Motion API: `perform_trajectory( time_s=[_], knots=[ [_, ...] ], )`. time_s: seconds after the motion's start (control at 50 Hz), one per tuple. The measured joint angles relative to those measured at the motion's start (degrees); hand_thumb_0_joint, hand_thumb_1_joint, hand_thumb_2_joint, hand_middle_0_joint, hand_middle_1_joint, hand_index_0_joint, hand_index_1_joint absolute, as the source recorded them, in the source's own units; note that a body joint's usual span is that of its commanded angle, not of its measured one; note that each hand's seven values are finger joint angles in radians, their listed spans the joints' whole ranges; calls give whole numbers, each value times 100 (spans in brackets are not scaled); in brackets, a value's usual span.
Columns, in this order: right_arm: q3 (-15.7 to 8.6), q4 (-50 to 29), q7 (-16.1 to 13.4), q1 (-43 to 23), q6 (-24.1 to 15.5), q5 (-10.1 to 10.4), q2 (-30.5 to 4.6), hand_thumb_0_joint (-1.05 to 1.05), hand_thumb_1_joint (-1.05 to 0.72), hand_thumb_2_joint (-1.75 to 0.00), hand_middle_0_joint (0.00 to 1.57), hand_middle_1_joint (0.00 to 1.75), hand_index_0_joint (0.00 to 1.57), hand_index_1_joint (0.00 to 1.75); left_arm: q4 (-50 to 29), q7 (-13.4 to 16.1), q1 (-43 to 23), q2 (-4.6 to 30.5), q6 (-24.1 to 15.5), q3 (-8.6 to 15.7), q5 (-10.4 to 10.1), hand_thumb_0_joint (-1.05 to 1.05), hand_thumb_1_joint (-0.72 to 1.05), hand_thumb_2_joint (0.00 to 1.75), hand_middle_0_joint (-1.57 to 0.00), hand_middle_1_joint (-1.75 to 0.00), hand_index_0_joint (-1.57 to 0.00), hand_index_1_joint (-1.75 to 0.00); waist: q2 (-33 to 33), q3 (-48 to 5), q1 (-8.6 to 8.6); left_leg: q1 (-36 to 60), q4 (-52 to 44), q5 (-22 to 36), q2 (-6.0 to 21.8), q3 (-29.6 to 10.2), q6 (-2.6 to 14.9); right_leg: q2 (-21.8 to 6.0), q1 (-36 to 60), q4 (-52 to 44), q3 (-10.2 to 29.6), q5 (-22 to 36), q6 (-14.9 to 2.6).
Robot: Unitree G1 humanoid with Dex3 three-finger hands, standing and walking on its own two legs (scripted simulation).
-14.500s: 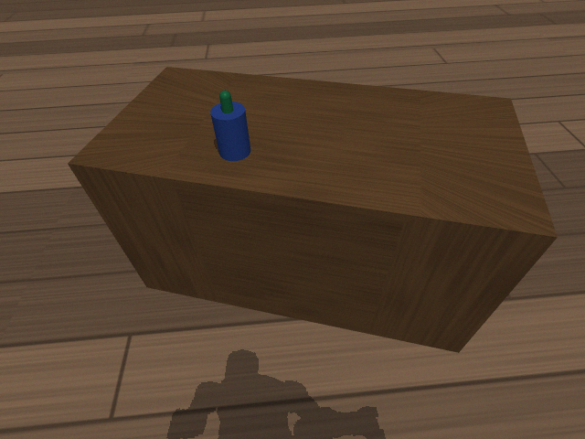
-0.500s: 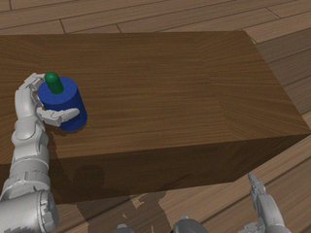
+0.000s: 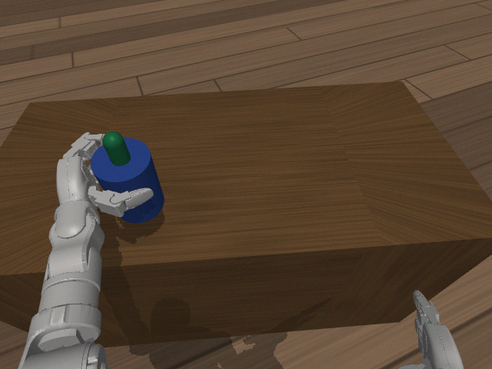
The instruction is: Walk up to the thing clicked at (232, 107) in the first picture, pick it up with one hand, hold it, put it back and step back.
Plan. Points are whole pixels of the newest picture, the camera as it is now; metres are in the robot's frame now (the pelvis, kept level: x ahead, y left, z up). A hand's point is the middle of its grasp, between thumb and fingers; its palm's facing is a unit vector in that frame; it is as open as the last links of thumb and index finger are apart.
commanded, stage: lift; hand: left
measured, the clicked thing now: (127, 173) +0.42 +0.20 +0.11
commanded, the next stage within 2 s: hold in 1.02 s
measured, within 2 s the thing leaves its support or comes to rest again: neither
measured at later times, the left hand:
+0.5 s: hand (119, 183) +0.36 +0.18 +0.16, palm faces +0.24 -0.97 -0.03, open 11.7 cm
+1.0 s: hand (106, 181) +0.33 +0.18 +0.19, palm faces +0.24 -0.97 -0.04, open 11.7 cm
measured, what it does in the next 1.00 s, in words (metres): stands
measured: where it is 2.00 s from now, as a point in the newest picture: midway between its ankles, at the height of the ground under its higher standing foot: outside the picture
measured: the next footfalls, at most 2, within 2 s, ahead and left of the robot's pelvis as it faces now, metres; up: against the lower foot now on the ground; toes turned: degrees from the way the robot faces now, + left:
none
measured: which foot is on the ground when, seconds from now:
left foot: down 0.00-1.00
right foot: down 0.00-1.00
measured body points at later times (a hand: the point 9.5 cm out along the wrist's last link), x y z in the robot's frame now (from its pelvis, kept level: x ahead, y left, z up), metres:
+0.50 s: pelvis -0.01 -0.01 +0.02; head -0.01 -0.03 +0.47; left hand +0.34 +0.23 +0.16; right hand +0.15 -0.28 -0.04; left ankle +0.00 +0.10 -0.70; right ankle +0.01 -0.13 -0.70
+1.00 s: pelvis -0.02 -0.01 +0.03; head -0.04 -0.03 +0.48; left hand +0.31 +0.23 +0.20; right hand +0.15 -0.27 -0.04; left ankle +0.00 +0.10 -0.70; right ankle +0.01 -0.13 -0.70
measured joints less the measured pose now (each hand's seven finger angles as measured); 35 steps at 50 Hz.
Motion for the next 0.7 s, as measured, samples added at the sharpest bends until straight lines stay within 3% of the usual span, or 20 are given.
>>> perform_trajectory(
  time_s=[0.18,0.34,0.54,0.7],
  knots=[
    [-20,280,-161,10,-94,90,-13,-1,55,-4,6,5,6,5,-627,148,172,-181,602,-130,-90,-1,-61,87,-60,-108,-67,-113,-14,60,141,576,-363,151,-19,-8,-43,-9,538,-262,-14,86,-38],
    [-67,533,-221,-91,-258,98,-39,-1,55,-4,6,5,6,5,-1321,214,556,-317,1168,-301,-35,-1,-61,87,-60,-108,-67,-113,37,221,152,932,-624,303,-14,-6,-71,2,874,-483,-16,213,-68],
    [-54,1000,-340,-280,-542,54,33,-1,55,-4,6,5,6,5,-2279,348,1029,-432,1632,-286,-115,-1,-61,87,-60,-108,-67,-113,64,357,186,1247,-886,466,-21,-26,-97,3,1176,-696,-39,339,-95],
    [-47,1488,-387,-472,-805,35,52,-1,55,-4,6,5,6,5,-2470,302,1007,-463,2003,-313,-163,-1,-61,87,-60,-109,-66,-114,109,335,247,1496,-1091,578,-51,-54,-90,-21,1440,-895,-70,432,-92]
  ],
)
